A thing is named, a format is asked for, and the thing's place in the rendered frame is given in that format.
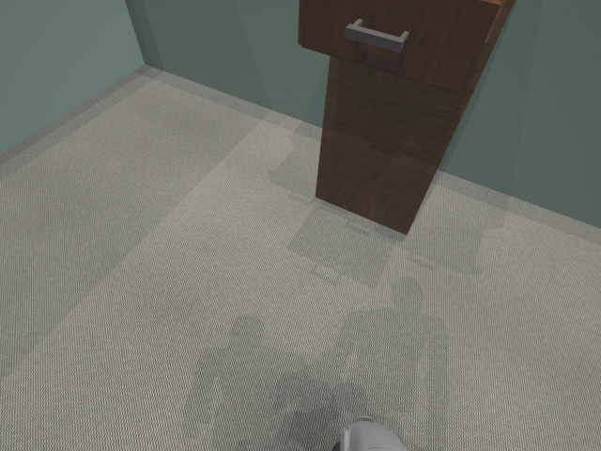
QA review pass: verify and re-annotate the cabinet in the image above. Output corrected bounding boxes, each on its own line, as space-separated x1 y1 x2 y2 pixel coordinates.
316 0 516 235

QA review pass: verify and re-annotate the drawer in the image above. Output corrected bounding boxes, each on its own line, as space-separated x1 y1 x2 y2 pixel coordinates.
298 0 503 95

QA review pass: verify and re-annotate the robot right shin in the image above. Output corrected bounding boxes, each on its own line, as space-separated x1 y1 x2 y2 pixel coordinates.
353 416 373 424

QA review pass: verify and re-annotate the handle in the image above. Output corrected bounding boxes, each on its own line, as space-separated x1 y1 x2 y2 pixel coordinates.
345 19 409 53

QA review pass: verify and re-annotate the right robot thigh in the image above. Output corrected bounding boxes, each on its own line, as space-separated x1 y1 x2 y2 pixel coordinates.
340 421 408 451

